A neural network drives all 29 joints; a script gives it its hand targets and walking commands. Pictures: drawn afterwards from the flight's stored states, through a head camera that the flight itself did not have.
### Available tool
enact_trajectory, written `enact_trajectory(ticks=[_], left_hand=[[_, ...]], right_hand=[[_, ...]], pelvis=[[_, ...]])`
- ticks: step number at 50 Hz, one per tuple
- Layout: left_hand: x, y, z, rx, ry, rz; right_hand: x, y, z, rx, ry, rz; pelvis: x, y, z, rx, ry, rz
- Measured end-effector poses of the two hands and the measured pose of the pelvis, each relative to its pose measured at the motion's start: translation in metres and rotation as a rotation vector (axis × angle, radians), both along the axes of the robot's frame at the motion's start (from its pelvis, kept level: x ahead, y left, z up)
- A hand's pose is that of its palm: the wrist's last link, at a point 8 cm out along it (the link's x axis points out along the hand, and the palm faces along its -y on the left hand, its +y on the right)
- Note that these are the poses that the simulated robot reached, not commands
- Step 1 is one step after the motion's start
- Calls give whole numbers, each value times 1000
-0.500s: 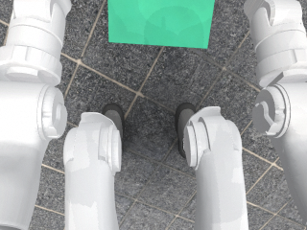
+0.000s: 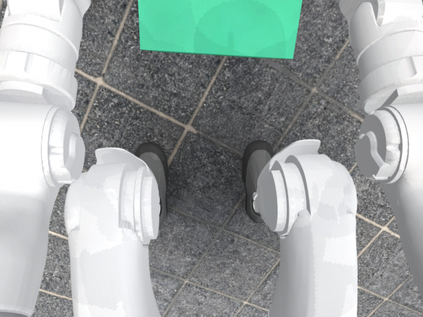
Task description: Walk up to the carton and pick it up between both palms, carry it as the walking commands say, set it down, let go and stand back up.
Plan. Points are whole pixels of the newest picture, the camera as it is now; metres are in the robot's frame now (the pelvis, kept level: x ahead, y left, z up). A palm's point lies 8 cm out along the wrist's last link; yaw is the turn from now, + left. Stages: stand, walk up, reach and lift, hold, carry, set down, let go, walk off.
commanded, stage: reach and lift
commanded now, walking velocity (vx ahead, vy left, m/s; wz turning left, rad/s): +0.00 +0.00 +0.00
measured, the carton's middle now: out of the picture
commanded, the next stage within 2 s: none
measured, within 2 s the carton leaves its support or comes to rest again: leaves its support in 1.20 s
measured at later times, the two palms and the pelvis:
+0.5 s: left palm out of the picture +0.56 +0.12 -0.20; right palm out of the picture +0.55 -0.17 -0.19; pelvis +0.00 +0.00 +0.00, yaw +0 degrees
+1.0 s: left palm out of the picture +0.56 +0.13 -0.20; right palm out of the picture +0.55 -0.16 -0.19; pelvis +0.02 +0.00 +0.00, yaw -1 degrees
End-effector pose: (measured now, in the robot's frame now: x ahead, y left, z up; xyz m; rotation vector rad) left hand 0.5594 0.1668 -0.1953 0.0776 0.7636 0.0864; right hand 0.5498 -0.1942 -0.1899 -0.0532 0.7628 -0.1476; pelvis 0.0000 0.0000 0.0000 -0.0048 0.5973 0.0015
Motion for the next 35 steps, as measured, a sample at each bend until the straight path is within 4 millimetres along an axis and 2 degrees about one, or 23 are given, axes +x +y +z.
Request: enact_trajectory(ticks=[6,11,16,20,35], left_hand=[[-5,-5,-2,-11,12,-8],[0,-15,2,-23,-3,-24],[8,-28,5,-40,-18,-49],[6,-45,-2,-64,-5,-70],[7,-42,0,-50,14,-82]], right_hand=[[-5,11,-5,24,20,21],[-1,22,-4,34,13,37],[4,27,-2,30,4,47],[4,27,-3,29,-3,49],[2,28,-5,74,7,57]], pelvis=[[-4,-1,1,3,-11,0],[-4,0,2,3,-7,1],[-2,0,3,1,0,2],[0,0,4,-2,6,0],[8,-1,-4,6,-11,-8]])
